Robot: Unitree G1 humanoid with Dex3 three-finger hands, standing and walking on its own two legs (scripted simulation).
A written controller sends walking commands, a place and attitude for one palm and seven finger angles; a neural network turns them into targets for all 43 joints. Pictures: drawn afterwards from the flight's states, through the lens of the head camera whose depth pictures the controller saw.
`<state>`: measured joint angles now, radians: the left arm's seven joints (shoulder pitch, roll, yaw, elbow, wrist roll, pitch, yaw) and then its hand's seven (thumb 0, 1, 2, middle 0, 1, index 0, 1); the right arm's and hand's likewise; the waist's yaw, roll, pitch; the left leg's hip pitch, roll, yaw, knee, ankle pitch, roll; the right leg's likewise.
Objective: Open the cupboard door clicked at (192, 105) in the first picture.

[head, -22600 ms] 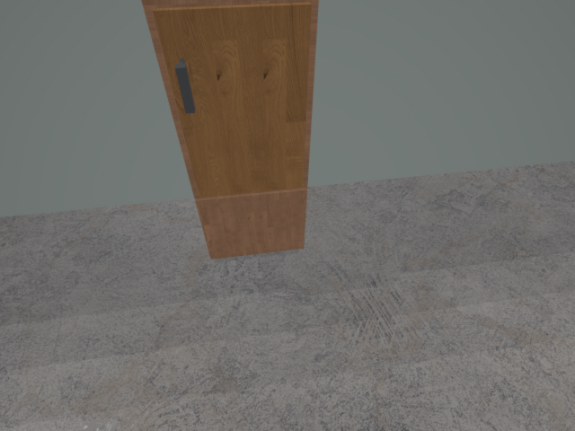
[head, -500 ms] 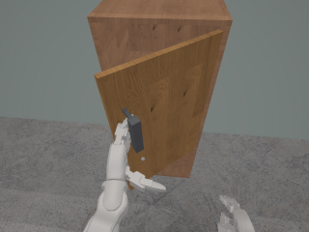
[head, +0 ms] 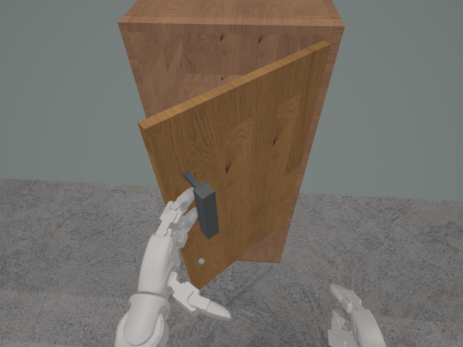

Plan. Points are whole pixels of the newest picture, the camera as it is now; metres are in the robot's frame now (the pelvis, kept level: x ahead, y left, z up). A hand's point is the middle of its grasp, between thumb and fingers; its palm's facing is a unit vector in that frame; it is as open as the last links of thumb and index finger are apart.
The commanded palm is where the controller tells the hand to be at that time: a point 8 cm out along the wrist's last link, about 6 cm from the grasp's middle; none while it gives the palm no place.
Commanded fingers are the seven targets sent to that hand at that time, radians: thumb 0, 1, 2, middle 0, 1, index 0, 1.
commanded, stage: slide the hand sideways off the handle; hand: left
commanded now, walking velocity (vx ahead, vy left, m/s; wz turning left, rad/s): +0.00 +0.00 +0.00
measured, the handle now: (199, 204) +0.33 +0.08 +0.08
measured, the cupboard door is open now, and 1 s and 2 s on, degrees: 43 43 43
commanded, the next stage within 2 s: draw the hand back to the body in 0.58 s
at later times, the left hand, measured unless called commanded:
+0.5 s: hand (163, 296) +0.18 +0.11 +0.08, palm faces -0.03 -1.00 -0.04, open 16.3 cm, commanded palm +0.15 +0.17 +0.08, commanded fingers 0.00 -0.50 0.30 -0.15 -0.30 -0.15 -0.30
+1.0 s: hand (129, 293) +0.18 +0.15 +0.10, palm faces +0.00 -1.00 -0.08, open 16.3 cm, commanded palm +0.15 +0.21 +0.12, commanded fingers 0.00 -0.50 0.30 -0.15 -0.30 -0.15 -0.30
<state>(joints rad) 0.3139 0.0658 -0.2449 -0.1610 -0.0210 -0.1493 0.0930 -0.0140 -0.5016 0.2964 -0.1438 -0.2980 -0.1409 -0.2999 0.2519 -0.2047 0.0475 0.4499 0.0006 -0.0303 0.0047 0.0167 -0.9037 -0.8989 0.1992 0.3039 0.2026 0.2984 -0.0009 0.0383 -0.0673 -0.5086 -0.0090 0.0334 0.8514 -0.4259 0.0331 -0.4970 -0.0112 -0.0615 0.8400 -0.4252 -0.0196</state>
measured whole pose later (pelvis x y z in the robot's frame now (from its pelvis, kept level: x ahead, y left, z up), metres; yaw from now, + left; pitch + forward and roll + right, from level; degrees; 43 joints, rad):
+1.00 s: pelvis +0.00 -0.01 -0.01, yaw +1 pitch +5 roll -2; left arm 0.62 0.22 0.06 -0.41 -0.23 -0.16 -0.15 -0.01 -0.50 0.30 -0.15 -0.30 -0.15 -0.30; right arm 0.29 -0.22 0.04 0.45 0.05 -0.13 -0.06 0.02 -0.90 -0.90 0.20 0.30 0.20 0.30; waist 0.01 0.07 -0.12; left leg -0.55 0.01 0.00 0.92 -0.46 0.02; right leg -0.51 0.00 -0.09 0.88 -0.45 -0.03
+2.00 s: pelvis +0.03 +0.00 +0.04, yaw +0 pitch -4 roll -1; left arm 0.47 0.35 0.35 -0.39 -0.07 -0.05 0.12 0.01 0.77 0.84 -0.20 -0.30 -0.20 -0.30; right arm 0.19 -0.23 0.03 0.63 0.00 -0.08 -0.07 0.02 -0.90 -0.90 0.20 0.30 0.20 0.30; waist 0.07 0.06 0.02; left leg -0.08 -0.01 0.03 0.42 -0.26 0.03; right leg -0.06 0.00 -0.06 0.38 -0.25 -0.01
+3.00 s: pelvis -0.06 +0.02 +0.03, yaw -1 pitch -1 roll -1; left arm 0.56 0.42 0.42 -0.51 -0.03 -0.16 0.14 0.01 0.89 0.89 -0.21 -0.30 -0.21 -0.30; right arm 0.19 -0.22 0.00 0.53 0.02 -0.02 -0.08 0.02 -0.90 -0.90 0.20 0.30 0.20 0.30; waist 0.00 0.01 0.04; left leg -0.35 -0.02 0.06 0.57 -0.21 0.07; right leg -0.34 -0.01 -0.03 0.55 -0.19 0.01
